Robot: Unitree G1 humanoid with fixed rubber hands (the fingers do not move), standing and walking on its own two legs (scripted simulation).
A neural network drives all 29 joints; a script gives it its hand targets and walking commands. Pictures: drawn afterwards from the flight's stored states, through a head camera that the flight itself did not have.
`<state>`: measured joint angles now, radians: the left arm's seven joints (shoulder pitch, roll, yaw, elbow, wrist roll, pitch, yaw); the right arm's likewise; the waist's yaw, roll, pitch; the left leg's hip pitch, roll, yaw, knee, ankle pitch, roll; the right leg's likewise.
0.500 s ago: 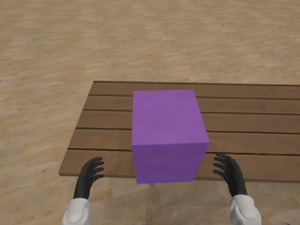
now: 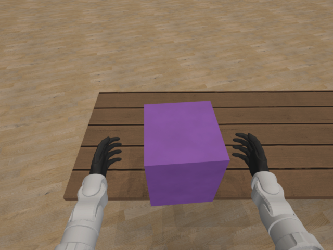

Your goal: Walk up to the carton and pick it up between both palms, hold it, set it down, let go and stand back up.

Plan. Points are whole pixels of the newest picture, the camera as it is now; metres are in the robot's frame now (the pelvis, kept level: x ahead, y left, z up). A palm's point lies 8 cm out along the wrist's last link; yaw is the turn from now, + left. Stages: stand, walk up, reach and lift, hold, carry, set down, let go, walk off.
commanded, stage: reach and lift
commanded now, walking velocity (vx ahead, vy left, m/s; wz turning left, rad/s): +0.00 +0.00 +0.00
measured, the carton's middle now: (179, 155) +0.40 -0.01 -0.06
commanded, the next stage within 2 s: none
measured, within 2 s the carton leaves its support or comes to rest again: neither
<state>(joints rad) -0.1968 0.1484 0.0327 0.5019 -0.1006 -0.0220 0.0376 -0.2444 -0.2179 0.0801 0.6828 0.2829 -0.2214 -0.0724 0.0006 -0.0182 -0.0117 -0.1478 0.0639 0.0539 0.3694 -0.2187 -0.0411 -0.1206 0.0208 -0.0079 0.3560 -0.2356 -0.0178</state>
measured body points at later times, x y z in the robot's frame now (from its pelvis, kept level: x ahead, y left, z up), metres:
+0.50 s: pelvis -0.01 +0.00 +0.00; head +0.01 +0.01 +0.45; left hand +0.38 +0.19 +0.09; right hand +0.39 -0.20 +0.09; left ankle -0.02 +0.14 -0.75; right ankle -0.03 -0.11 -0.75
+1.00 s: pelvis -0.02 +0.00 -0.01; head +0.02 +0.01 +0.44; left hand +0.41 +0.19 +0.06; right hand +0.42 -0.18 +0.08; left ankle -0.02 +0.14 -0.75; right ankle -0.03 -0.11 -0.75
